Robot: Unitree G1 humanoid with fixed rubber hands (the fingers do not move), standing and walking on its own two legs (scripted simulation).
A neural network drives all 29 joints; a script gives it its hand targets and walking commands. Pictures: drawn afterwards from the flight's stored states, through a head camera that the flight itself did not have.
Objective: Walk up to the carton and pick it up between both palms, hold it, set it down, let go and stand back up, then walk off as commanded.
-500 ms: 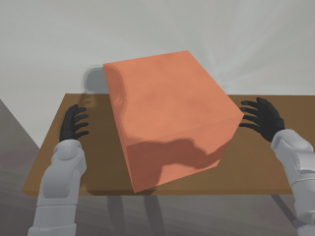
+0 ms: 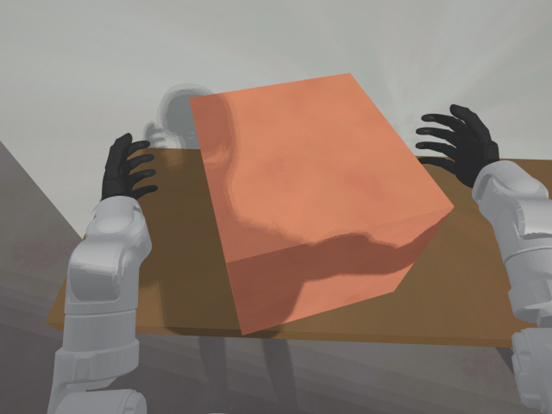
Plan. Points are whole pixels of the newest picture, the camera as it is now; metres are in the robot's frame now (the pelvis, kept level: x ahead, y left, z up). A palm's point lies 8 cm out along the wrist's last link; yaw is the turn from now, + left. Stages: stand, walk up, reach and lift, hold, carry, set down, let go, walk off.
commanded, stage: reach and lift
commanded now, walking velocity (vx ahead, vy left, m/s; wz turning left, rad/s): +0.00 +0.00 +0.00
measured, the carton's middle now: (297, 200) +0.43 +0.00 +0.03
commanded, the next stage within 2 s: none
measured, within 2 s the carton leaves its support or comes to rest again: neither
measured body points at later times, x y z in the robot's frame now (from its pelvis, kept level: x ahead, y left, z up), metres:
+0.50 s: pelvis +0.00 +0.00 +0.00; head +0.05 +0.00 +0.45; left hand +0.39 +0.23 +0.16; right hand +0.48 -0.20 +0.18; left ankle +0.05 +0.12 -0.74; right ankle +0.01 -0.11 -0.74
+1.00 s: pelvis +0.00 +0.00 +0.00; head +0.07 +0.00 +0.44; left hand +0.39 +0.23 +0.09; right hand +0.46 -0.21 +0.09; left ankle +0.05 +0.12 -0.74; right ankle +0.01 -0.11 -0.74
